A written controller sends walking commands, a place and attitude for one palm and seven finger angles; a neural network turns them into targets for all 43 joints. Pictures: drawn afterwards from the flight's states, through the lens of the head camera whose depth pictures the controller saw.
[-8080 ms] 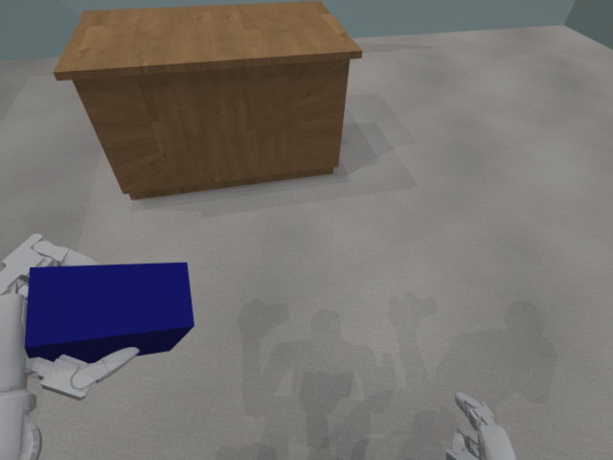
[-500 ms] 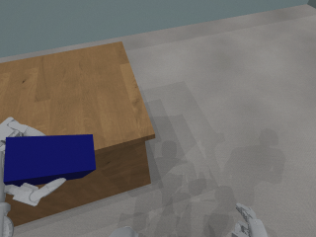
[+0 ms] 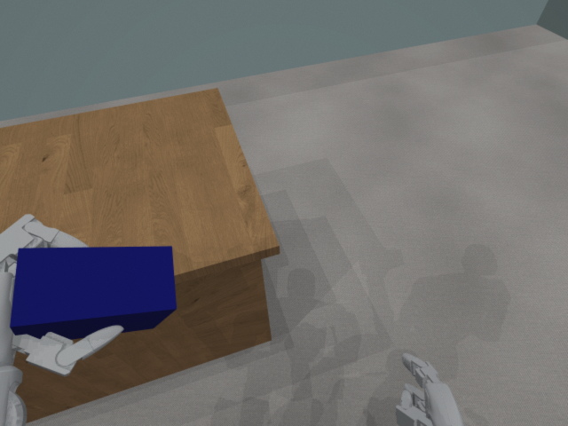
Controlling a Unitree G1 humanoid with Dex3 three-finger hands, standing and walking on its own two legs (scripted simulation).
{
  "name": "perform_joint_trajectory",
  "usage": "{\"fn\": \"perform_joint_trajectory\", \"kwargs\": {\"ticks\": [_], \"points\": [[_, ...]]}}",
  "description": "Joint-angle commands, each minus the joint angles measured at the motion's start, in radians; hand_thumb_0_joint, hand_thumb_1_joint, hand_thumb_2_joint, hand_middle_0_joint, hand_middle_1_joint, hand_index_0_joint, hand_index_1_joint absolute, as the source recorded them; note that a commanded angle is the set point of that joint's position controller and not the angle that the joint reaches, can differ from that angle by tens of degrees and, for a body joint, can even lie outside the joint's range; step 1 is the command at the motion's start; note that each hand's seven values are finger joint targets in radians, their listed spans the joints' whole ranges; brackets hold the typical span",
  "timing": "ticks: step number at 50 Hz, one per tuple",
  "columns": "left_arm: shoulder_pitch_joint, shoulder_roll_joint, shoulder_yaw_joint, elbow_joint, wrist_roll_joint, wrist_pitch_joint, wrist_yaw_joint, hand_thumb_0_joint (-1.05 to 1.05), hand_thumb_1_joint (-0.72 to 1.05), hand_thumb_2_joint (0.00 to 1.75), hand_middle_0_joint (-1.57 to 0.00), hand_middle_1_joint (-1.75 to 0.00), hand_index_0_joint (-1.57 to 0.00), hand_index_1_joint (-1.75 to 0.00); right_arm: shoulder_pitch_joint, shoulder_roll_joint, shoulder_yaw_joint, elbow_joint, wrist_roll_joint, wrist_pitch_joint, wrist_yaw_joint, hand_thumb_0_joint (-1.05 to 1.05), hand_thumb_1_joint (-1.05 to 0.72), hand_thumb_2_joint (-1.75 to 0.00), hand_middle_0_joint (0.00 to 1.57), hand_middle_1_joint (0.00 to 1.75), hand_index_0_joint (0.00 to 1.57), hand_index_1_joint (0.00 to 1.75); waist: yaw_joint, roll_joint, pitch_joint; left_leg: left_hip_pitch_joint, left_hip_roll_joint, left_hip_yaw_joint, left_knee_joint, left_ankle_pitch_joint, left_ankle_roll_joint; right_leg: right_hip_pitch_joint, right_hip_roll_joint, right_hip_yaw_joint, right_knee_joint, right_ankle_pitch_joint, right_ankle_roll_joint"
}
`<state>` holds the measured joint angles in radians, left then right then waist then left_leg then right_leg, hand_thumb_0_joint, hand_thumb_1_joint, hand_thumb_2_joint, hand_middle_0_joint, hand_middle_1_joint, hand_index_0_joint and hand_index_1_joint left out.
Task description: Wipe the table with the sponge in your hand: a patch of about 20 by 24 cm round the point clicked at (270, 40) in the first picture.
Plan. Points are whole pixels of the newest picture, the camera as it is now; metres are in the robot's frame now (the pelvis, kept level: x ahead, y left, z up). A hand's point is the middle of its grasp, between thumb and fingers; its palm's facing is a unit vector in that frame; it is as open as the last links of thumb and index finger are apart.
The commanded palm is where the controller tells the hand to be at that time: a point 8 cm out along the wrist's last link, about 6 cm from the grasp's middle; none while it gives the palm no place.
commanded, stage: come to a stop and stand still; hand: left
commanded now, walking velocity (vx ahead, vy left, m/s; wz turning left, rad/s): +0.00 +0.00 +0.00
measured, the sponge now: (121, 293) +0.23 +0.19 +0.14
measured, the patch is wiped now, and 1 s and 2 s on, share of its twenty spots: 0.00 0.00 0.00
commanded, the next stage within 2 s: look again from close up in 0.58 s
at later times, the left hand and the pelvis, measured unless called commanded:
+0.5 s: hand (60, 340) +0.17 +0.22 +0.16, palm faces +0.38 -0.84 -0.39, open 10.6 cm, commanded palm +0.12 +0.27 +0.18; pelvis -0.04 -0.01 +0.00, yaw +0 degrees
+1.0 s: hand (58, 308) +0.20 +0.25 +0.15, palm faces +0.25 -0.89 -0.39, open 10.6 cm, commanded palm +0.15 +0.30 +0.18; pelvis -0.02 +0.02 +0.01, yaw -3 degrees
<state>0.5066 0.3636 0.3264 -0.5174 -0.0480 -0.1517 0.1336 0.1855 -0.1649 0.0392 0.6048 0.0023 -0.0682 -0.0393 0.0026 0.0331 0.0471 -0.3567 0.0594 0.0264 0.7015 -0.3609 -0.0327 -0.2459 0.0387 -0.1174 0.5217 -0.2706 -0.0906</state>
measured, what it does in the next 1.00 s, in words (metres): steps on the spot: left foot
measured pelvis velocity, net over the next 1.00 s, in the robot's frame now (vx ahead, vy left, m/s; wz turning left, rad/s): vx -0.02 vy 0.02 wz -0.05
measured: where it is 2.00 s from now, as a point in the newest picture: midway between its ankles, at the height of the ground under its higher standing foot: outside the picture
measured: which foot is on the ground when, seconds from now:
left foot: up 0.00-0.12, down 0.14-1.00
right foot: down 0.00-1.00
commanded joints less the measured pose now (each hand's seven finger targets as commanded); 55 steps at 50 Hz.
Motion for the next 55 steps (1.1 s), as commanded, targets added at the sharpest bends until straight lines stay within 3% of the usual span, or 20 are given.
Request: {"fn": "perform_joint_trajectory", "kwargs": {"ticks": [1, 5, 7, 9, 10, 15, 20, 23, 29, 33, 34, 35, 36, 38, 40, 43, 45, 46, 51, 55], "points": [[-0.108, 0.177, 0.134, -0.192, -0.010, -0.061, 0.036, 0.00, 0.10, 1.30, -1.20, -1.60, -1.20, -1.60, -0.108, -0.099, -0.032, -0.145, 0.003, -0.049, -0.027, 0.00, -0.90, -0.90, 0.20, 0.30, 0.20, 0.30, 0.000, -0.145, -0.161, -0.037, -0.028, -0.016, 0.056, -0.057, 0.004, 0.144, -0.292, 0.244, -0.160, 0.528, -0.039], [-0.088, 0.171, 0.123, -0.188, -0.001, -0.072, 0.043, 0.00, 0.10, 1.30, -1.20, -1.60, -1.20, -1.60, -0.066, -0.125, -0.044, -0.140, -0.006, -0.045, -0.038, 0.00, -0.90, -0.90, 0.20, 0.30, 0.20, 0.30, -0.001, -0.084, -0.161, 0.111, -0.041, 0.007, -0.226, 0.111, 0.022, 0.118, -0.234, 0.218, -0.177, 0.281, 0.011], [-0.093, 0.173, 0.109, -0.217, -0.002, -0.083, 0.044, 0.00, 0.10, 1.30, -1.20, -1.60, -1.20, -1.60, -0.073, -0.151, -0.058, -0.154, -0.003, -0.043, -0.043, 0.00, -0.90, -0.90, 0.20, 0.30, 0.20, 0.30, 0.011, 0.039, -0.150, 0.185, 0.059, -0.078, -0.329, 0.301, 0.052, 0.068, -0.158, 0.195, -0.142, 0.099, 0.061], [-0.090, 0.182, 0.114, -0.206, 0.004, -0.092, 0.042, 0.00, 0.10, 1.30, -1.20, -1.60, -1.20, -1.60, -0.084, -0.158, -0.048, -0.159, -0.009, -0.041, -0.045, 0.00, -0.90, -0.90, 0.20, 0.30, 0.20, 0.30, 0.013, 0.176, -0.104, 0.087, 0.135, -0.182, -0.402, 0.260, 0.088, 0.062, -0.093, 0.151, -0.110, -0.005, 0.089], [-0.103, 0.176, 0.106, -0.201, 0.010, -0.095, 0.042, 0.00, 0.10, 1.30, -1.20, -1.60, -1.20, -1.60, -0.088, -0.152, -0.043, -0.156, -0.011, -0.041, -0.046, 0.00, -0.90, -0.90, 0.20, 0.30, 0.20, 0.30, 0.013, 0.194, -0.081, -0.008, 0.159, -0.207, -0.439, 0.193, 0.101, 0.119, -0.080, 0.128, -0.067, -0.013, 0.093], [-0.095, 0.147, 0.092, -0.144, 0.015, -0.096, 0.034, 0.00, 0.10, 1.30, -1.20, -1.60, -1.20, -1.60, -0.054, -0.158, -0.057, -0.156, -0.004, -0.062, -0.041, 0.00, -0.90, -0.90, 0.20, 0.30, 0.20, 0.30, 0.010, 0.067, -0.116, -0.045, 0.076, -0.106, -0.367, 0.050, 0.066, 0.163, -0.100, 0.171, -0.130, 0.050, 0.085], [-0.123, 0.164, 0.088, -0.124, 0.006, -0.075, 0.040, 0.00, 0.10, 1.30, -1.20, -1.60, -1.20, -1.60, -0.042, -0.150, -0.059, -0.144, -0.003, -0.062, -0.032, 0.00, -0.90, -0.90, 0.20, 0.30, 0.20, 0.30, -0.003, -0.087, -0.102, 0.059, -0.017, -0.042, -0.181, 0.012, 0.041, -0.010, -0.221, 0.337, -0.335, -0.229, 0.046], [-0.149, 0.166, 0.079, -0.142, 0.007, -0.064, 0.046, 0.00, 0.10, 1.30, -1.20, -1.60, -1.20, -1.60, -0.051, -0.147, -0.053, -0.138, -0.006, -0.056, -0.031, 0.00, -0.90, -0.90, 0.20, 0.30, 0.20, 0.30, -0.006, -0.077, -0.095, 0.112, -0.025, -0.058, -0.174, 0.053, 0.043, -0.053, -0.232, 0.314, -0.341, -0.256, 0.028], [-0.134, 0.176, 0.086, -0.152, 0.011, -0.069, 0.045, 0.00, 0.10, 1.30, -1.20, -1.60, -1.20, -1.60, -0.064, -0.155, -0.045, -0.153, -0.009, -0.047, -0.039, 0.00, -0.90, -0.90, 0.20, 0.30, 0.20, 0.30, 0.003, 0.036, -0.054, 0.037, 0.017, -0.112, -0.338, -0.017, 0.062, 0.017, -0.141, 0.231, -0.286, -0.240, 0.070], [-0.107, 0.167, 0.089, -0.139, 0.013, -0.075, 0.043, 0.00, 0.10, 1.30, -1.20, -1.60, -1.20, -1.60, -0.057, -0.156, -0.044, -0.156, -0.009, -0.052, -0.038, 0.00, -0.90, -0.90, 0.20, 0.30, 0.20, 0.30, 0.006, 0.044, -0.084, 0.002, 0.030, -0.128, -0.368, 0.026, 0.064, 0.105, -0.114, 0.202, -0.241, -0.110, 0.076], [-1.167, 0.997, 0.690, -0.416, 0.140, -0.164, 0.027, 0.00, 0.10, 1.30, -1.20, -1.60, -1.20, -1.60, 0.102, -0.184, -0.081, -0.128, -0.013, -0.106, -0.045, 0.00, -0.90, -0.90, 0.20, 0.30, 0.20, 0.30, 0.021, -0.214, 0.060, -0.054, -0.006, 0.001, -0.206, 0.126, 0.066, -0.024, -0.130, 0.243, -0.368, 0.122, 0.284], [-0.649, 0.425, 0.315, 0.142, 0.049, -0.132, -0.013, 0.00, 0.10, 1.30, -1.20, -1.60, -1.20, -1.60, 0.020, -0.078, -0.037, -0.093, 0.004, -0.098, -0.035, 0.00, -0.90, -0.90, 0.20, 0.30, 0.20, 0.30, 0.011, -0.179, -0.211, 0.059, -0.072, -0.003, -0.112, 0.169, 0.076, 0.059, -0.222, 0.242, -0.276, 0.021, 0.179], [-0.440, 0.250, 0.224, 0.198, 0.003, -0.116, -0.023, 0.00, 0.10, 1.30, -1.20, -1.60, -1.20, -1.60, -0.034, -0.120, -0.067, -0.153, 0.024, -0.112, -0.019, 0.00, -0.90, -0.90, 0.20, 0.30, 0.20, 0.30, 0.060, 0.000, -0.218, 0.119, -0.069, -0.022, -0.168, 0.128, 0.051, 0.070, -0.223, 0.357, -0.267, 0.034, 0.100], [-0.240, 0.149, 0.098, 0.097, -0.020, -0.164, -0.042, 0.00, 0.10, 1.30, -1.20, -1.60, -1.20, -1.60, 0.009, -0.150, -0.062, -0.164, 0.021, -0.120, 0.010, 0.00, -0.90, -0.90, 0.20, 0.30, 0.20, 0.30, 0.059, 0.065, -0.174, 0.067, -0.065, -0.016, -0.212, 0.058, 0.053, 0.120, -0.227, 0.333, -0.317, -0.071, 0.130], [-0.146, 0.134, 0.054, 0.012, -0.019, -0.165, -0.041, 0.00, 0.10, 1.30, -1.20, -1.60, -1.20, -1.60, -0.014, -0.153, -0.055, -0.163, 0.022, -0.128, 0.029, 0.00, -0.90, -0.90, 0.20, 0.30, 0.20, 0.30, 0.066, -0.049, -0.132, 0.060, -0.062, -0.020, -0.249, 0.062, 0.060, 0.106, -0.200, 0.289, -0.335, -0.148, 0.147], [-0.143, 0.169, 0.080, -0.042, -0.012, -0.148, -0.030, 0.00, 0.10, 1.30, -1.20, -1.60, -1.20, -1.60, -0.043, -0.162, -0.055, -0.168, 0.014, -0.136, 0.023, 0.00, -0.90, -0.90, 0.20, 0.30, 0.20, 0.30, 0.054, -0.122, -0.113, 0.114, -0.046, -0.049, -0.309, 0.069, 0.056, 0.029, -0.147, 0.225, -0.310, -0.214, 0.101], [-0.177, 0.218, 0.134, -0.076, -0.004, -0.151, -0.024, 0.00, 0.10, 1.30, -1.20, -1.60, -1.20, -1.60, -0.051, -0.167, -0.054, -0.172, 0.004, -0.142, 0.011, 0.00, -0.90, -0.90, 0.20, 0.30, 0.20, 0.30, 0.046, -0.098, -0.110, 0.116, -0.034, -0.072, -0.344, 0.060, 0.062, 0.020, -0.125, 0.212, -0.292, -0.207, 0.087], [-0.228, 0.276, 0.182, -0.122, -0.002, -0.157, -0.018, 0.00, 0.10, 1.30, -1.20, -1.60, -1.20, -1.60, -0.063, -0.176, -0.051, -0.175, 0.001, -0.141, 0.005, 0.00, -0.90, -0.90, 0.20, 0.30, 0.20, 0.30, 0.041, -0.031, -0.100, 0.107, -0.025, -0.091, -0.376, 0.040, 0.062, 0.020, -0.111, 0.200, -0.265, -0.191, 0.079], [-0.318, 0.258, 0.191, -0.187, 0.007, -0.176, -0.024, 0.00, 0.10, 1.30, -1.20, -1.60, -1.20, -1.60, -0.071, -0.164, -0.043, -0.194, -0.011, -0.151, 0.001, 0.00, -0.90, -0.90, 0.20, 0.30, 0.20, 0.30, 0.036, 0.096, -0.139, 0.038, 0.019, -0.153, -0.426, 0.089, 0.077, 0.166, -0.073, 0.151, -0.127, 0.070, 0.073], [-0.246, 0.181, 0.126, -0.166, 0.006, -0.175, -0.028, 0.00, 0.10, 1.30, -1.20, -1.60, -1.20, -1.60, -0.058, -0.177, -0.061, -0.188, -0.016, -0.158, 0.019, 0.00, -0.90, -0.90, 0.20, 0.30, 0.20, 0.30, 0.028, 0.046, -0.187, 0.076, -0.008, -0.119, -0.323, 0.168, 0.078, 0.181, -0.102, 0.165, -0.110, 0.132, 0.051]]}}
